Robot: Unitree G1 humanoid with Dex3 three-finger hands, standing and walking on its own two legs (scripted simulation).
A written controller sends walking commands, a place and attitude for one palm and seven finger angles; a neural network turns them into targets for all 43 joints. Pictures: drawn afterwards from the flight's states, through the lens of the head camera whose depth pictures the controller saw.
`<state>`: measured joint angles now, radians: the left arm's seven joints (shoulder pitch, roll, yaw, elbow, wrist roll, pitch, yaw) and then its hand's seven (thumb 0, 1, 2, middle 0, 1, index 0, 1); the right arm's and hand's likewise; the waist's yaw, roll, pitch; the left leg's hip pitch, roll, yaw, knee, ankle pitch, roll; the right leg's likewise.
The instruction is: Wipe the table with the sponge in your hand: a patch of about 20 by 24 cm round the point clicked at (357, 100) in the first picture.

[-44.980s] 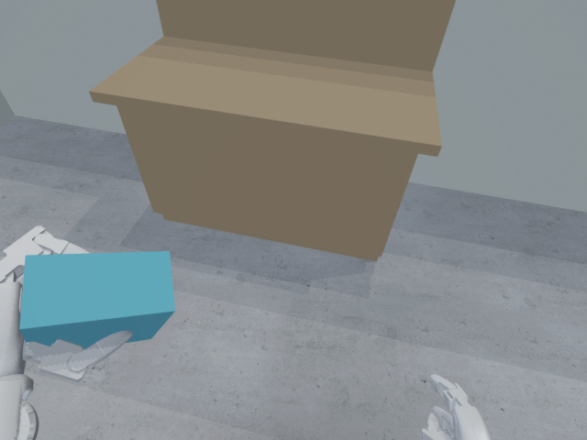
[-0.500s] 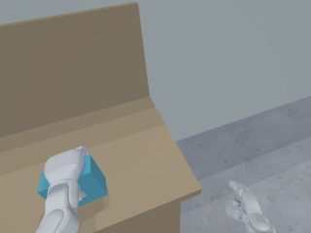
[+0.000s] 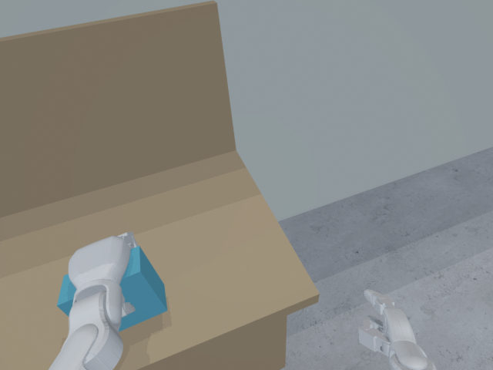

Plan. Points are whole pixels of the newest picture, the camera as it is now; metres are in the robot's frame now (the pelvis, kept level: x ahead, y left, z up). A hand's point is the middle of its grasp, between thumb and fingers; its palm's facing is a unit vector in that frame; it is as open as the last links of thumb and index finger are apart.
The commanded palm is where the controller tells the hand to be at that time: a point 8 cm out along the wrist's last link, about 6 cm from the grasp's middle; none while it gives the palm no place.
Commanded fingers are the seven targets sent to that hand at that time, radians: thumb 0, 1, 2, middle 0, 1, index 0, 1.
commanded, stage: move the sponge above the wiping area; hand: left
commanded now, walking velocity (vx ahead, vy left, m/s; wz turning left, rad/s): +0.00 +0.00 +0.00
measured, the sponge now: (122, 299) +0.22 +0.27 -0.02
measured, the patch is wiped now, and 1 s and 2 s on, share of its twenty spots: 0.00 0.00 0.00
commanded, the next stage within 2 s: none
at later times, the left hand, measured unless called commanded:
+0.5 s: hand (124, 278) +0.24 +0.26 +0.03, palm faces -0.06 -0.18 -0.98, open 10.1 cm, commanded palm +0.21 +0.25 +0.11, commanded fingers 0.00 0.10 1.30 -1.20 -1.60 -1.20 -1.60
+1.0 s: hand (134, 274) +0.24 +0.23 +0.04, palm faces -0.01 -0.14 -0.99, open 10.1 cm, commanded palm +0.20 +0.24 +0.11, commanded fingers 0.00 0.10 1.30 -1.20 -1.60 -1.20 -1.60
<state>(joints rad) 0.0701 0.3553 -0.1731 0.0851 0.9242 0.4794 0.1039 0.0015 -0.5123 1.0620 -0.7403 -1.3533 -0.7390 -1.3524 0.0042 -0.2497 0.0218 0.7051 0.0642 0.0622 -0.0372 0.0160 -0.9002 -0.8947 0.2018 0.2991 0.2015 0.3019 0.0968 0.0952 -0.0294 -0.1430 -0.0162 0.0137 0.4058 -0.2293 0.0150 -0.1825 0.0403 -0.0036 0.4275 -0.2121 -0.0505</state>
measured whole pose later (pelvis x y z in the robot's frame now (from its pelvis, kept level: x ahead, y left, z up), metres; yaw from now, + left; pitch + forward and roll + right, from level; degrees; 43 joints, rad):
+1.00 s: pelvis +0.01 +0.01 +0.00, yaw +0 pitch -2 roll +0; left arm 0.12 0.33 -0.27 -0.05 0.98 0.46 0.12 0.00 -0.51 1.06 -0.74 -1.35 -0.74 -1.35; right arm -0.02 -0.24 0.02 0.69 0.05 0.08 0.00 0.02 -0.90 -0.89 0.20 0.30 0.20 0.30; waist 0.12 0.09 -0.03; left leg -0.13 -0.02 0.01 0.41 -0.25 0.02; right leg -0.17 0.03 0.00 0.44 -0.23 -0.04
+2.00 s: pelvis -0.01 +0.01 +0.00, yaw +0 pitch -4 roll +0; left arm 0.09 0.36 -0.18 0.01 0.93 0.46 0.13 0.00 -0.51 1.06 -0.74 -1.35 -0.74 -1.35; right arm -0.02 -0.24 0.01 0.71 0.07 0.05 -0.03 0.02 -0.90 -0.89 0.20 0.30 0.20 0.30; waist 0.11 0.10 -0.03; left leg -0.11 -0.02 0.01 0.39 -0.22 0.02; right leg -0.15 0.04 0.00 0.40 -0.19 -0.04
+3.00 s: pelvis +0.01 +0.00 +0.00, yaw +0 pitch -2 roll +0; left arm 0.13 0.33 -0.22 0.03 0.96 0.44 0.14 0.00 -0.51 1.06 -0.74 -1.35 -0.74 -1.35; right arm 0.00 -0.25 0.01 0.70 0.05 0.08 -0.02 0.02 -0.90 -0.89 0.20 0.30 0.20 0.30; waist 0.11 0.08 -0.03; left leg -0.13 -0.01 0.01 0.41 -0.24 0.02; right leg -0.17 0.05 0.00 0.42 -0.22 -0.05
